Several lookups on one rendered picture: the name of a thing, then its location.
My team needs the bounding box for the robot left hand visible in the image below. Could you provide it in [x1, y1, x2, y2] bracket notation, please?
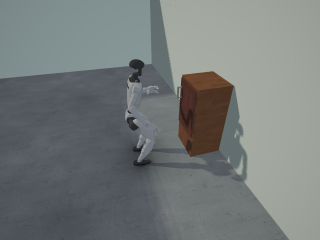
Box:
[147, 86, 159, 95]

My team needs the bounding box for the right robot shin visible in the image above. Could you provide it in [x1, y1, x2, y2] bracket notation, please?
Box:
[137, 140, 156, 162]

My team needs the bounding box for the cupboard door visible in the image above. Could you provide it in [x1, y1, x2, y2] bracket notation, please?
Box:
[178, 77, 197, 138]

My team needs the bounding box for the robot torso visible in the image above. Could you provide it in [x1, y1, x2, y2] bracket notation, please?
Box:
[125, 78, 143, 124]

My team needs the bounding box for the robot right forearm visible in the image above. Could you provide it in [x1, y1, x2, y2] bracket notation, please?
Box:
[130, 106, 150, 127]

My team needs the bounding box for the robot right hand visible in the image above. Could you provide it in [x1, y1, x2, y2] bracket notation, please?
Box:
[147, 123, 162, 137]

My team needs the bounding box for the handle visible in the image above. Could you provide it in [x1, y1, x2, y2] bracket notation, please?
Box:
[176, 86, 182, 99]

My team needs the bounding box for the robot right upper arm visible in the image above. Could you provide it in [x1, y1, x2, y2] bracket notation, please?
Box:
[128, 83, 142, 112]

